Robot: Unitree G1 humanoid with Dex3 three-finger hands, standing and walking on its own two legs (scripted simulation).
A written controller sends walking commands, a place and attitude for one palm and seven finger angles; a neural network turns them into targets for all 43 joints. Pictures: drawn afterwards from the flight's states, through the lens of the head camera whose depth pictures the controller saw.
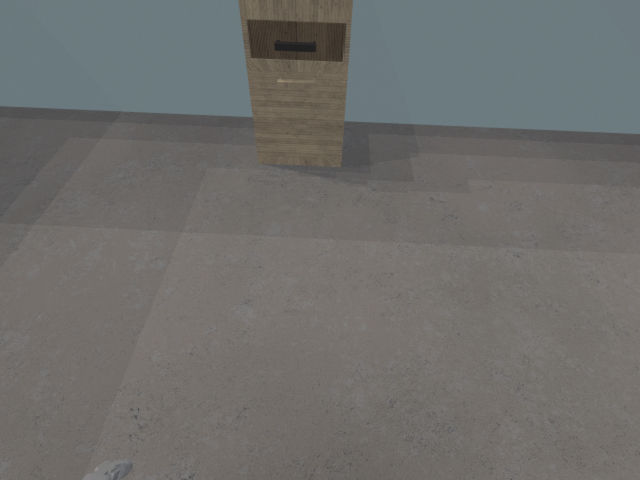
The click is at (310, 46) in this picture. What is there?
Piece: drawer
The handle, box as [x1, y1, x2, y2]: [275, 40, 315, 51]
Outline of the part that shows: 275,41 275,50 315,51 315,41 313,41 312,43 283,42 279,40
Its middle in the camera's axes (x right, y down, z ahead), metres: -0.10 -0.79 +1.56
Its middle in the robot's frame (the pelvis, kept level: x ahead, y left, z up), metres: +1.68 +0.19 -0.15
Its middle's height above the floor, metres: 0.62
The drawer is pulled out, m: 0.00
